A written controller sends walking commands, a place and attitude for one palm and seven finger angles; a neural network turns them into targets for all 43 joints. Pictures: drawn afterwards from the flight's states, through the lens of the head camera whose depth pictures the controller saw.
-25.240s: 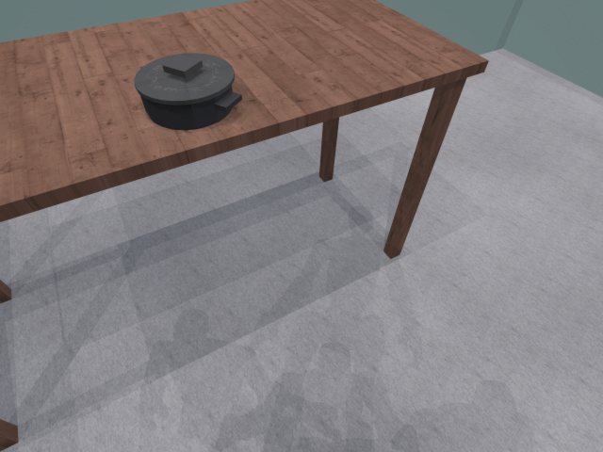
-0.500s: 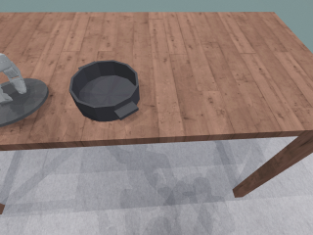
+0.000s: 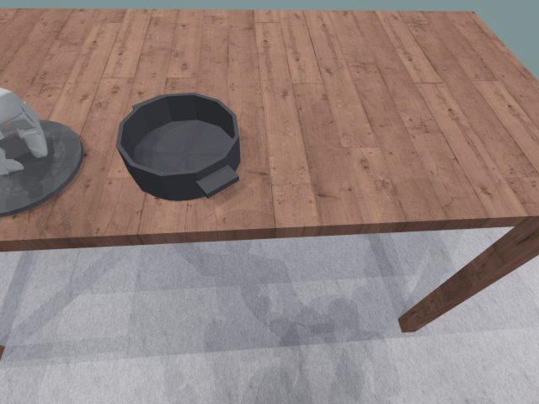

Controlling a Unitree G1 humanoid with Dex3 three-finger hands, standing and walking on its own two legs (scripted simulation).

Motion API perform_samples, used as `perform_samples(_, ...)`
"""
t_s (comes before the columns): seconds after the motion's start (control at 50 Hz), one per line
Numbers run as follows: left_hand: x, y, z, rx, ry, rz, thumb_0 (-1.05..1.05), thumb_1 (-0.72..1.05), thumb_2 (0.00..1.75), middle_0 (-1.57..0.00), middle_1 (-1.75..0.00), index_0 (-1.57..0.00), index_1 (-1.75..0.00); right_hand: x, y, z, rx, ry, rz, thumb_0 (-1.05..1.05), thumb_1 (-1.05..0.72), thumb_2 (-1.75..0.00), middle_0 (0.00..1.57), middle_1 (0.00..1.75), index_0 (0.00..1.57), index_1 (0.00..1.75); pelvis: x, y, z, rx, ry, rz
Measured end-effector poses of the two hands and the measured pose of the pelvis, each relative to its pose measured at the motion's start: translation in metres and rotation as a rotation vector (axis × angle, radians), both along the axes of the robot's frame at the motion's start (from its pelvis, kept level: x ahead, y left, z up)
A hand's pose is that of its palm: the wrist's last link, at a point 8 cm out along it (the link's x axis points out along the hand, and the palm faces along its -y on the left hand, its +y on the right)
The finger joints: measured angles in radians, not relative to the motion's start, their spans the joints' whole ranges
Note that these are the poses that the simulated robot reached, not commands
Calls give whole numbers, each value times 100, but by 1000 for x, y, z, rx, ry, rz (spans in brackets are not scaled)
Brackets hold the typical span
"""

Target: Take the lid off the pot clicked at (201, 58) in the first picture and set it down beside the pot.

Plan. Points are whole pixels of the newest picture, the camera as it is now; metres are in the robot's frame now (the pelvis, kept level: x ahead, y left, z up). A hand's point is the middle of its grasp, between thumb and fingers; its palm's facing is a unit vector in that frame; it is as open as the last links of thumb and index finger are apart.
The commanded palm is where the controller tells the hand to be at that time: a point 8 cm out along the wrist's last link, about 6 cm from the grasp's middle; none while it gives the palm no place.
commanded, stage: open the fingers wide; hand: left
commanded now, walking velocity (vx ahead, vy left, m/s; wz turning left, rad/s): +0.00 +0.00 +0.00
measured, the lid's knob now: (6, 153) +0.45 +0.37 +0.11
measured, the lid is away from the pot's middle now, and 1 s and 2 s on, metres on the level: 0.25 0.25 0.25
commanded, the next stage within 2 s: raise the empty hand in 0.86 s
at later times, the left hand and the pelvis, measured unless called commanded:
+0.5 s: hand (2, 152) +0.43 +0.35 +0.13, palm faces -0.39 -0.12 -0.91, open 8.9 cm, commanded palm +0.44 +0.35 +0.19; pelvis +0.00 +0.00 +0.00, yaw +0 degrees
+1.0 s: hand (7, 149) +0.44 +0.35 +0.14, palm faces -0.38 -0.10 -0.92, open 11.0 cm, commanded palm +0.44 +0.35 +0.20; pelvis +0.01 +0.00 +0.00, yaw +0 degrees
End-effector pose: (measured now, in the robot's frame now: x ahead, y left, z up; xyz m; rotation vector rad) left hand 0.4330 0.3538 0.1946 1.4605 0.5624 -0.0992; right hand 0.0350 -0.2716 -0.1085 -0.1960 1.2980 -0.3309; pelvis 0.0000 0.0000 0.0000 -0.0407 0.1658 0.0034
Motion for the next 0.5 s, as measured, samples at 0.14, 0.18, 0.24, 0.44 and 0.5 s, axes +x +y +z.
perform_samples(0.14,-1,-1,0,9,-5,-15,-4,14,102,-55,-80,-81,-93,14,2,1,2,-27,17,0,-90,-90,20,30,20,30,-1,1,0,-3,1,4)
perform_samples(0.18,-1,-1,0,10,-4,-15,-4,14,101,-55,-81,-79,-92,17,2,2,2,-34,20,0,-90,-90,20,30,20,30,-1,1,0,-3,0,5)
perform_samples(0.24,-2,-2,0,10,-10,-22,-3,15,99,-55,-81,-75,-90,21,2,3,0,-43,25,0,-90,-90,20,30,20,30,-1,2,0,-3,-1,5)
perform_samples(0.44,1,-1,-1,8,-14,-23,-1,10,93,-54,-80,-64,-85,22,3,4,-3,-33,31,0,-90,-90,20,30,20,30,0,3,0,-3,1,6)
perform_samples(0.5,2,0,-2,4,-12,-19,0,7,90,-52,-79,-60,-82,20,4,4,-2,-27,23,0,-90,-90,20,30,20,30,1,3,1,-3,1,4)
